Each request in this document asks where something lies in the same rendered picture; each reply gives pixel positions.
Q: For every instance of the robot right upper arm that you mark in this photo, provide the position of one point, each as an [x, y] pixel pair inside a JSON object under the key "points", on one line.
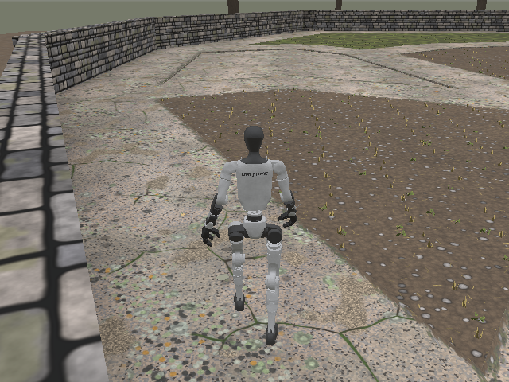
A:
{"points": [[283, 180]]}

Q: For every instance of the robot left forearm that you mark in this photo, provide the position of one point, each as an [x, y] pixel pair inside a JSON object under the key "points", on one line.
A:
{"points": [[213, 214]]}

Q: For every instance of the robot right forearm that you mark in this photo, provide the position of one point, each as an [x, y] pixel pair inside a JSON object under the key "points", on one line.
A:
{"points": [[290, 206]]}

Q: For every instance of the robot left shin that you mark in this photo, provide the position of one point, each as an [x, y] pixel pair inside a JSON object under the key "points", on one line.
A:
{"points": [[238, 278]]}

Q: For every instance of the robot right hand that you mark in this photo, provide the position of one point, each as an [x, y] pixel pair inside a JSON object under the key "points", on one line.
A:
{"points": [[285, 215]]}

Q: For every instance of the robot left hand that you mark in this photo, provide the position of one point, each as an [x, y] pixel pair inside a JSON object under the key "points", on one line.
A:
{"points": [[205, 235]]}

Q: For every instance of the robot torso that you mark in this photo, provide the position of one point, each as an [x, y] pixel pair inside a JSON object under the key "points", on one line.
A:
{"points": [[254, 184]]}

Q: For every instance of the robot left upper arm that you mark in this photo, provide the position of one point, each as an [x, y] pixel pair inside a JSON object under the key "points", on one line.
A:
{"points": [[225, 181]]}

